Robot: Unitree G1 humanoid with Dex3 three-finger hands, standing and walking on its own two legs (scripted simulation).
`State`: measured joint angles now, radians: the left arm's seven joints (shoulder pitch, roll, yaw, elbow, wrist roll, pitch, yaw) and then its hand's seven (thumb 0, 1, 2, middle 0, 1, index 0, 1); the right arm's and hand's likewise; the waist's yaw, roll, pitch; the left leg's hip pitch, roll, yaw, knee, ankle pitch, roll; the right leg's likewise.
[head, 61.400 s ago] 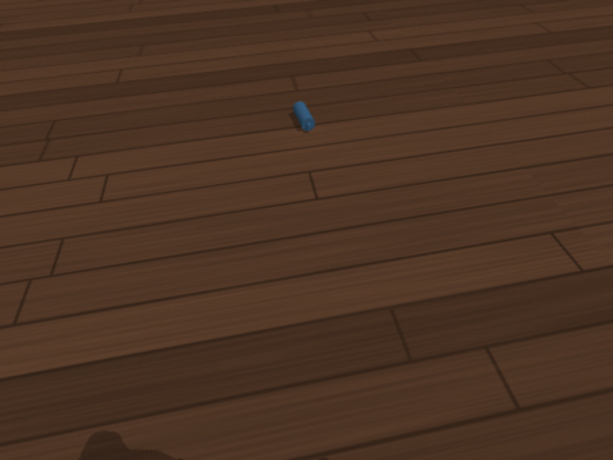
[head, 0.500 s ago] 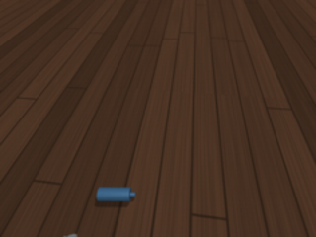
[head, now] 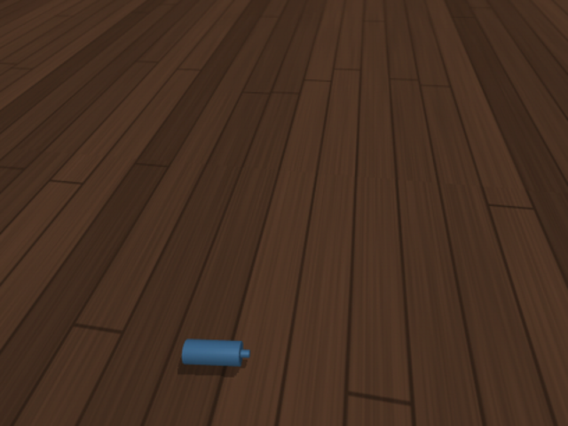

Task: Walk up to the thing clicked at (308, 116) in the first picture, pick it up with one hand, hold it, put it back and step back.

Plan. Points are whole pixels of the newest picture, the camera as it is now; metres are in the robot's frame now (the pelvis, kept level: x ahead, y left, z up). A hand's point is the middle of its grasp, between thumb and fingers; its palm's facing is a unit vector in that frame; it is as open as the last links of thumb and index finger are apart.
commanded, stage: stand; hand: left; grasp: from above
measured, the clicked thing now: (217, 352) +0.49 +0.31 -0.73
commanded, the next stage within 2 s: step back in 1.64 s
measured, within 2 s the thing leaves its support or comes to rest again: neither
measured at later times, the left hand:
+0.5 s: hand out of the picture +0.08 +0.24 -0.16, palm faces +0.02 -0.94 -0.34, open 7.4 cm
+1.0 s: hand out of the picture +0.09 +0.24 -0.15, palm faces +0.02 -0.94 -0.34, open 7.4 cm
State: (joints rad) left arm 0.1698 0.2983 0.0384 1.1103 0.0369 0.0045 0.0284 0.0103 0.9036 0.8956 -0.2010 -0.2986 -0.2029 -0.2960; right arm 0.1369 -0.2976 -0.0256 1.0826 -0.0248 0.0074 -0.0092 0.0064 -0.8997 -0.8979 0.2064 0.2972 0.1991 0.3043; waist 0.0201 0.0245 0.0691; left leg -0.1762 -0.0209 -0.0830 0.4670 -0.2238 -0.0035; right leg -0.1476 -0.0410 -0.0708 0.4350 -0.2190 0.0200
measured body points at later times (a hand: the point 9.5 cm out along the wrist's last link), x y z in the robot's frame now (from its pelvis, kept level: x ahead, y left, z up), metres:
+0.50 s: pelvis +0.01 -0.01 +0.00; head +0.02 -0.01 +0.45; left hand +0.08 +0.29 -0.13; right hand +0.08 -0.30 -0.14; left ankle +0.02 +0.12 -0.74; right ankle +0.01 -0.13 -0.74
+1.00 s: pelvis +0.02 -0.01 +0.00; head +0.03 -0.02 +0.45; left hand +0.09 +0.28 -0.13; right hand +0.10 -0.30 -0.14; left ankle +0.02 +0.12 -0.74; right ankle +0.01 -0.13 -0.74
